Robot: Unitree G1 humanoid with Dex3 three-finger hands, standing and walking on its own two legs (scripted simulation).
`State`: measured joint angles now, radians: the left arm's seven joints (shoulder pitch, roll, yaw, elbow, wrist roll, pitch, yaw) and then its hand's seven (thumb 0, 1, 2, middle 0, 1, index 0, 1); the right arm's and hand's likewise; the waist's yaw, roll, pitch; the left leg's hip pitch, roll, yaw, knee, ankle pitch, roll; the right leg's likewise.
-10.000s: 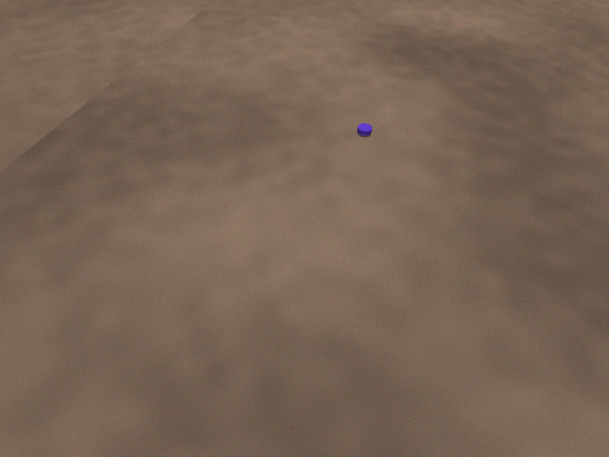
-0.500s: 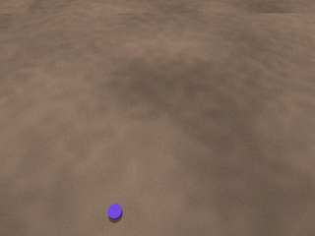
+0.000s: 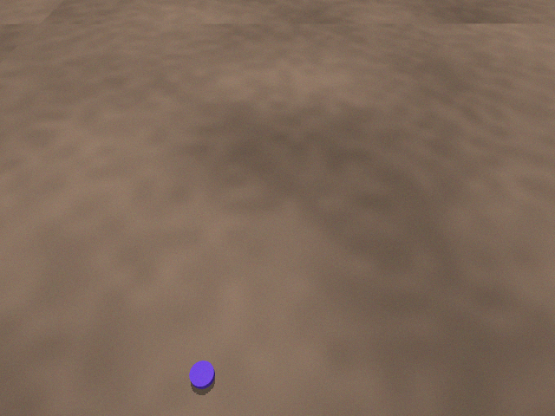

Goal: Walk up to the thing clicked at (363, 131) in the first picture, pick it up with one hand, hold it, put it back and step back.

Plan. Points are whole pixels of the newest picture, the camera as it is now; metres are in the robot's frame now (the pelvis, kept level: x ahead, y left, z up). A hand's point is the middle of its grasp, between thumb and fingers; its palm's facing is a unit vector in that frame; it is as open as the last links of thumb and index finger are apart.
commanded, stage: rise first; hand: left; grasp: from above
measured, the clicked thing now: (202, 374) +0.41 +0.24 -0.77
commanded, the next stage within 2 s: none
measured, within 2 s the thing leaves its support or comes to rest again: neither
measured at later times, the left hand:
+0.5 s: hand out of the picture +0.13 +0.26 -0.21, palm faces -0.12 -0.90 -0.42, open 13.3 cm
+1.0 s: hand out of the picture +0.12 +0.27 -0.28, palm faces -0.27 -0.80 -0.53, open 14.1 cm
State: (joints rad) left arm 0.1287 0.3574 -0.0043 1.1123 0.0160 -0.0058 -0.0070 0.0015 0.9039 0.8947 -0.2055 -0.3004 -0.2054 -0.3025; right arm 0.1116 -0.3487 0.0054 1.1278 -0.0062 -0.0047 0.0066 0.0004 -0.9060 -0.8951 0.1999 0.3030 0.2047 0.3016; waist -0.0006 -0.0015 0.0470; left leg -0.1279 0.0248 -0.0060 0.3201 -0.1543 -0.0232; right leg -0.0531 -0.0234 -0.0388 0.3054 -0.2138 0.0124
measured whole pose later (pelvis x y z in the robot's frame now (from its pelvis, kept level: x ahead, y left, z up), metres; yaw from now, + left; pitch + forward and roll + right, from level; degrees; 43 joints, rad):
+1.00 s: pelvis -0.02 +0.01 -0.14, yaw -2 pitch +23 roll -3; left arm 0.26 0.33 0.12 0.43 0.36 0.15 0.03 -0.01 -0.55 1.01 -0.09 -1.07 -0.08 -1.08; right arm 0.16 -0.23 -0.02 0.54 0.00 -0.15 0.00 0.01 -0.90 -0.89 0.20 0.30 0.20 0.30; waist -0.02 0.01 -0.15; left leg -1.17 0.04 -0.04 1.34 -0.56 -0.01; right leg -1.08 -0.02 -0.03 1.31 -0.63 0.02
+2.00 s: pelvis -0.11 +0.02 -0.42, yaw -9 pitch +32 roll -8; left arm -0.69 0.67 0.10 1.21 1.21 -0.25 0.34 0.00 -0.55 1.04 -0.08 -0.99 -0.07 -1.00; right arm 0.11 -0.26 -0.02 0.78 -0.09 -0.04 0.09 0.00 -0.90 -0.90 0.20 0.30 0.20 0.30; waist -0.10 -0.02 -0.09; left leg -2.25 0.05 -0.14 2.29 -0.60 0.00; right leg -2.12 0.03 -0.06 2.25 -0.70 0.03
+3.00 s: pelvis -0.10 +0.01 -0.47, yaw -12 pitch +31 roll -8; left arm -0.81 0.79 0.18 1.41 1.27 -0.29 0.44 0.00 -0.52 0.99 -0.08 -1.03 -0.09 -1.02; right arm 0.07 -0.26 0.06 0.79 -0.18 -0.05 0.13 0.00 -0.91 -0.89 0.20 0.30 0.20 0.30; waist -0.17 -0.06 -0.01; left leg -2.35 0.06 -0.20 2.45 -0.66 -0.03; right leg -2.22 0.07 -0.10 2.39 -0.73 0.04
